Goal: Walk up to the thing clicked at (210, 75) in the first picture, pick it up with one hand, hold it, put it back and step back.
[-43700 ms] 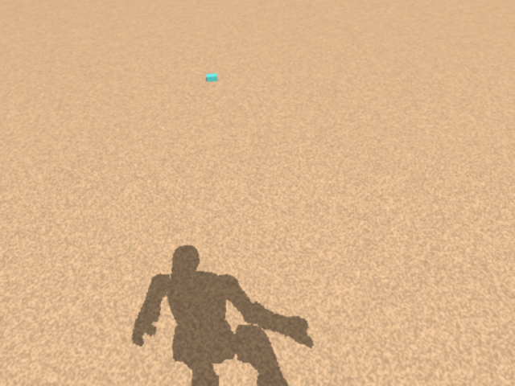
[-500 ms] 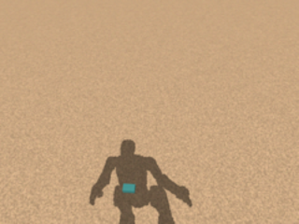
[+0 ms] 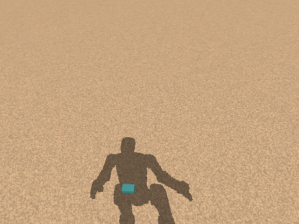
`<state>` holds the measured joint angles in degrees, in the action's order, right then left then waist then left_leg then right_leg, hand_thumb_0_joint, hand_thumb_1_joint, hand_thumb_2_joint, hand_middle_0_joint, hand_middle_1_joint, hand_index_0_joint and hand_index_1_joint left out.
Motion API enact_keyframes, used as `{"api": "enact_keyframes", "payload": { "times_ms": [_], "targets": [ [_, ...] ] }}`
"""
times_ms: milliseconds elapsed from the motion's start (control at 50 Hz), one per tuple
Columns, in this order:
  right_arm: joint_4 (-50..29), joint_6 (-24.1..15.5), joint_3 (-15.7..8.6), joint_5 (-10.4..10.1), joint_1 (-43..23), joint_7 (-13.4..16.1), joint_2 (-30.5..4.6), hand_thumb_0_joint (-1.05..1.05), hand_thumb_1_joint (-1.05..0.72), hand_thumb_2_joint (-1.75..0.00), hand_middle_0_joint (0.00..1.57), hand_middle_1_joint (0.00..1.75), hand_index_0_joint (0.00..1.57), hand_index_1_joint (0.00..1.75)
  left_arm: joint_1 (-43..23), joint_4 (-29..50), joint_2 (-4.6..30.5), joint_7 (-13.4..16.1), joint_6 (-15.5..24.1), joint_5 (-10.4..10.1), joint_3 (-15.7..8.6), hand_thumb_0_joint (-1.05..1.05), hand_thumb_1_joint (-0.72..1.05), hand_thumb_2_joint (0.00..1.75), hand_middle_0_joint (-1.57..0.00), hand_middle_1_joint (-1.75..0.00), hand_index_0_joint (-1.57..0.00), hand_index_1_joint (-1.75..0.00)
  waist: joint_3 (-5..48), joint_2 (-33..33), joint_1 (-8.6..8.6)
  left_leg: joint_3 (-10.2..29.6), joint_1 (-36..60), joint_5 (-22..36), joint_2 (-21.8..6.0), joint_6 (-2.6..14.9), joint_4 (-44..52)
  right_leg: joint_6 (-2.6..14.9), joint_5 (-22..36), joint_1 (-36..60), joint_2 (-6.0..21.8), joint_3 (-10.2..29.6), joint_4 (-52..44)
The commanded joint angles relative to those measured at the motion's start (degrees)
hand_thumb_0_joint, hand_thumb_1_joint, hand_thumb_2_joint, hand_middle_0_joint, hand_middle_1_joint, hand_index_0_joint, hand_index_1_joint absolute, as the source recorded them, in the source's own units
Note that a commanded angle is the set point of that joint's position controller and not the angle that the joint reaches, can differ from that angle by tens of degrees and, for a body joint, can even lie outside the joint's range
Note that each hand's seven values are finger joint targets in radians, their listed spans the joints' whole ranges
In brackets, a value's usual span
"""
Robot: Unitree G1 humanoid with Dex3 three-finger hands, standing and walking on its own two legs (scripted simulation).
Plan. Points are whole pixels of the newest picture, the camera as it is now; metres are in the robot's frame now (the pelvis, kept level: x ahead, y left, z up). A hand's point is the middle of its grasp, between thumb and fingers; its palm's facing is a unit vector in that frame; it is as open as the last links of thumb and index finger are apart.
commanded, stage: stand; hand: left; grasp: from above
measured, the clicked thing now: (128, 188) +0.45 +0.19 -0.76
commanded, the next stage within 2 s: step back in 0.78 s
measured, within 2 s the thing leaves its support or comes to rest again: neither
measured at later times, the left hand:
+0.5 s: hand out of the picture +0.08 +0.25 -0.16, palm faces +0.00 -0.94 -0.34, open 7.4 cm
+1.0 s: hand out of the picture +0.07 +0.28 -0.17, palm faces -0.01 -0.93 -0.38, open 7.4 cm
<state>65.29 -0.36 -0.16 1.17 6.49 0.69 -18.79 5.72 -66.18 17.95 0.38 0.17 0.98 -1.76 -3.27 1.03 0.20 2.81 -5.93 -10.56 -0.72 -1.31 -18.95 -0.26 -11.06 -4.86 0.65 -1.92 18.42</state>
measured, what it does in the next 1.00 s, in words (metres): stands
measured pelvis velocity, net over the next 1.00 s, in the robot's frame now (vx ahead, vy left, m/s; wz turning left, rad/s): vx -0.03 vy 0.02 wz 0.00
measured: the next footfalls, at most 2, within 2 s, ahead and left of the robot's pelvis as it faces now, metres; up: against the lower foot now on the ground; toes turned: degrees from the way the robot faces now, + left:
right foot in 1.48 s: -0.12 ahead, -0.09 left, +0.00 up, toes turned -2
left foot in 1.82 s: -0.18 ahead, +0.16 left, +0.00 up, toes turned -3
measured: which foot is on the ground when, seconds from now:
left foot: down 0.00-1.00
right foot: down 0.00-1.00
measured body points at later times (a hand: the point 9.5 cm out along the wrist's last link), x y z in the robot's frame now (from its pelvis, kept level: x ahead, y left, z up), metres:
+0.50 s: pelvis +0.00 +0.00 +0.00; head +0.01 -0.01 +0.45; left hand +0.08 +0.30 -0.13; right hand +0.07 -0.30 -0.14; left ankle +0.00 +0.14 -0.75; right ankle -0.01 -0.12 -0.75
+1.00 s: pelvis -0.03 +0.02 -0.01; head +0.03 +0.02 +0.43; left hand +0.07 +0.33 -0.14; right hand +0.05 -0.30 -0.14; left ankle -0.03 +0.13 -0.72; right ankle -0.01 -0.12 -0.75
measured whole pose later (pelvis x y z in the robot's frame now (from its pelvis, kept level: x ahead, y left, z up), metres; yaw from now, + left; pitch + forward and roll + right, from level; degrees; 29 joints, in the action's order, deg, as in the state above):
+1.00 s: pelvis -0.03 +0.02 -0.01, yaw +0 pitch -1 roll +0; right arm 57.9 2.4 -2.2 0.2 6.1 -0.7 -22.3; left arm 5.2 -56.9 20.8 0.7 -1.5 1.3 -3.9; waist -8.4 -0.4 -0.7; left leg 2.5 -18.9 -24.3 2.3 2.3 -43.7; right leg -0.7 -14.2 -14.4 2.7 -1.0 29.9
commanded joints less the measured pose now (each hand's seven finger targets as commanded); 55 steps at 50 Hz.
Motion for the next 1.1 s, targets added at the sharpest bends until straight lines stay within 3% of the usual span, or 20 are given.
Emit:
{"api": "enact_keyframes", "payload": {
  "times_ms": [0,80,240,460,500,740,760,780,820,840,880,900,920,940,980,1000,1020,1040,1060,1080],
  "targets": [
    [-3.28,-1.19,-2.33,-0.23,-2.02,0.78,-11.33,0.0,-0.9,-0.9,0.2,0.3,0.2,0.3,-1.87,3.17,11.82,1.01,1.24,-0.05,-2.28,0.0,0.9,0.9,-0.2,-0.3,-0.2,-0.3,3.63,-1.04,0.21,4.08,-0.49,9.35,-5.73,2.29,2.48,0.84,7.05,0.93,6.33,4.76,-2.9],
    [-3.25,-1.24,-2.11,-0.27,-1.85,0.68,-11.1,0.0,-0.9,-0.9,0.2,0.3,0.2,0.3,-2.11,3.33,12.07,0.89,1.4,-0.16,-2.25,0.0,0.9,0.9,-0.2,-0.3,-0.2,-0.3,3.69,-0.79,0.02,3.91,-0.32,9.33,-5.7,2.2,2.69,0.88,7.58,0.82,6.41,4.95,-2.9],
    [-3.47,-1.42,-2.22,-0.24,-2.1,0.65,-11.54,0.0,-0.9,-0.9,0.2,0.3,0.2,0.3,-2.18,3.74,12.32,0.86,1.57,-0.36,-2.17,0.0,0.9,0.9,-0.2,-0.3,-0.2,-0.3,5.83,-0.73,0.04,3.6,0.85,14.56,-6.16,2.25,1.73,1.06,12.95,2.52,6.89,4.82,-1.92],
    [-3.34,-1.25,-2.17,-0.33,-2.17,0.49,-12.05,0.0,-0.9,-0.9,0.2,0.3,0.2,0.3,-1.9,4.01,12.39,0.78,1.62,-0.25,-1.91,0.0,0.9,0.9,-0.2,-0.3,-0.2,-0.3,4.3,-0.46,-0.08,3.77,-0.4,10.57,-6.14,2.28,2.42,1.04,9.37,1.76,6.8,4.98,-2.88],
    [-3.13,-1.18,-2.06,-0.37,-2.03,0.42,-11.59,0.0,-0.9,-0.9,0.2,0.3,0.2,0.3,-1.84,3.84,12.69,0.65,1.46,-0.34,-1.92,0.0,0.9,0.9,-0.2,-0.3,-0.2,-0.3,2.66,-0.95,-0.07,3.93,-0.78,7.76,-5.83,2.0,3.57,1.11,5.64,0.16,6.47,4.96,-3.27],
    [-3.26,-1.33,-2.24,-0.35,-1.81,0.27,-12.45,0.0,-0.9,-0.9,0.2,0.3,0.2,0.3,-1.1,4.21,12.77,0.51,1.69,-0.3,-1.7,0.0,0.9,0.9,-0.2,-0.3,-0.2,-0.3,4.51,-0.17,-0.03,3.88,-0.41,8.45,-6.03,2.31,2.95,1.3,7.16,0.95,6.75,5.28,-3.12],
    [-4.34,-0.28,-3.07,-0.41,-3.3,-0.03,-14.53,0.0,-0.9,-0.9,0.2,0.3,0.2,0.3,-0.61,5.53,16.94,0.86,1.28,-1.17,-4.44,0.0,0.9,0.9,-0.2,-0.3,-0.2,-0.3,-2.28,-1.93,-0.04,4.26,-6.37,15.98,-4.37,3.61,-3.41,1.91,17.25,-2.29,6.4,6.23,1.23],
    [-5.42,0.04,-2.99,-0.86,-2.49,-0.06,-13.72,0.0,-0.9,-0.9,0.2,0.3,0.2,0.3,0.56,6.3,16.84,1.1,1.15,-1.37,-4.71,0.0,0.9,0.9,-0.2,-0.3,-0.2,-0.3,-0.95,-2.06,-0.28,2.99,-6.84,16.76,-3.63,3.63,-6.07,2.81,20.48,-1.68,6.95,6.24,2.21],
    [-6.58,0.48,-3.26,-1.23,-1.06,-0.19,-12.91,0.0,-0.9,-0.9,0.2,0.3,0.2,0.3,0.98,8.37,17.06,1.31,0.95,-1.38,-5.29,0.0,0.9,0.9,-0.2,-0.3,-0.2,-0.3,4.88,-4.09,-0.58,1.18,-5.52,15.6,-1.52,3.61,-13.19,6.39,24.74,-0.54,9.67,8.32,3.18],
    [-7.29,0.88,-3.54,-1.25,-0.24,-0.19,-12.76,0.0,-0.9,-0.9,0.2,0.3,0.2,0.3,0.16,9.79,17.74,1.33,0.68,-1.23,-5.58,0.0,0.9,0.9,-0.2,-0.3,-0.2,-0.3,6.27,-5.9,-0.72,0.05,-6.46,11.81,0.21,3.36,-16.94,8.66,24.66,-1.03,12.07,10.94,2.73],
    [-8.33,1.76,-4.11,-0.98,1.6,-0.4,-12.36,0.0,-0.9,-0.9,0.2,0.3,0.2,0.3,-3.15,12.9,18.28,1.5,0.33,-0.53,-5.77,0.0,0.9,0.9,-0.2,-0.3,-0.2,-0.3,6.71,-10.17,-1.44,-0.79,-8.06,-8.84,3.19,3.24,-26.19,13.46,24.46,-4.94,18.21,15.16,2.38],
    [-9.0,2.27,-4.38,-0.81,2.84,-0.54,-12.49,0.0,-0.9,-0.9,0.2,0.3,0.2,0.3,-4.06,14.25,18.28,1.53,0.19,-0.01,-5.88,0.0,0.9,0.9,-0.2,-0.3,-0.2,-0.3,6.09,-11.14,-1.64,0.44,-9.28,-17.64,3.17,3.7,-30.97,14.9,23.75,-7.23,19.96,15.79,3.21],
    [-9.9,2.6,-4.52,-1.01,4.41,-0.79,-12.72,0.0,-0.9,-0.9,0.2,0.3,0.2,0.3,-5.52,15.62,18.67,1.64,0.15,0.37,-6.02,0.0,0.9,0.9,-0.2,-0.3,-0.2,-0.3,5.6,-12.09,-2.54,2.27,-10.22,-19.46,1.87,4.26,-31.93,14.74,23.77,-8.21,20.6,15.33,4.31],
    [-10.18,2.54,-4.59,-1.25,4.55,-0.89,-12.8,0.0,-0.9,-0.9,0.2,0.3,0.2,0.3,-6.16,16.08,17.97,1.64,0.05,0.43,-5.71,0.0,0.9,0.9,-0.2,-0.3,-0.2,-0.3,5.21,-11.33,-2.56,2.0,-10.96,-18.49,1.74,4.28,-30.03,13.86,24.77,-7.83,19.19,13.77,6.35],
    [-10.84,1.94,-4.8,-1.01,6.01,-0.88,-12.56,0.0,-0.9,-0.9,0.2,0.3,0.2,0.3,-6.43,17.31,17.3,1.65,-0.4,0.38,-5.15,0.0,0.9,0.9,-0.2,-0.3,-0.2,-0.3,5.58,-10.82,-2.7,-0.43,-9.84,-9.36,1.08,3.95,-18.92,9.86,22.24,-6.49,15.15,10.55,11.36],
    [-11.1,1.44,-5.2,-0.38,6.46,-0.81,-13.23,0.0,-0.9,-0.9,0.2,0.3,0.2,0.3,-6.19,17.94,17.14,1.47,-0.98,0.09,-5.05,0.0,0.9,0.9,-0.2,-0.3,-0.2,-0.3,5.78,-6.93,-2.83,-0.12,-7.85,5.44,-0.02,3.75,-10.79,7.03,18.38,-6.96,11.77,8.02,15.92],
    [-11.71,1.09,-6.05,0.55,5.76,-0.53,-15.68,0.0,-0.9,-0.9,0.2,0.3,0.2,0.3,-5.18,18.56,14.81,1.3,-1.6,-0.65,-4.67,0.0,0.9,0.9,-0.2,-0.3,-0.2,-0.3,5.29,2.15,-2.11,8.28,-6.69,20.95,-5.84,5.48,-5.1,3.68,9.74,-9.81,4.4,4.1,23.96],
    [-12.67,0.71,-6.99,1.46,5.32,-0.47,-19.82,0.0,-0.9,-0.9,0.2,0.3,0.2,0.3,-3.67,19.05,11.97,1.5,-2.2,-1.14,-4.17,0.0,0.9,0.9,-0.2,-0.3,-0.2,-0.3,4.06,11.18,-1.5,20.36,-1.22,33.67,-14.32,9.56,-1.94,1.94,-15.64,-20.7,-5.05,3.96,33.56],
    [-13.19,0.42,-7.31,0.71,5.92,-0.31,-21.63,0.0,-0.9,-0.9,0.2,0.3,0.2,0.3,-1.63,18.65,12.82,2.07,-2.77,-0.79,-4.35,0.0,0.9,0.9,-0.2,-0.3,-0.2,-0.3,6.26,7.95,-1.84,20.94,-1.8,40.99,-17.75,13.8,-4.42,1.91,-27.7,-20.04,-6.8,10.5,41.4],
    [-14.31,0.47,-7.38,0.55,4.05,-0.11,-21.93,0.0,-0.9,-0.9,0.2,0.3,0.2,0.3,-1.32,18.21,12.71,2.5,-2.85,-0.76,-4.29,0.0,0.9,0.9,-0.2,-0.3,-0.2,-0.3,7.34,9.97,-2.08,24.8,-2.38,37.9,-19.94,16.02,-3.24,2.08,-28.96,-20.86,-7.49,13.5,46.61]
  ]
}}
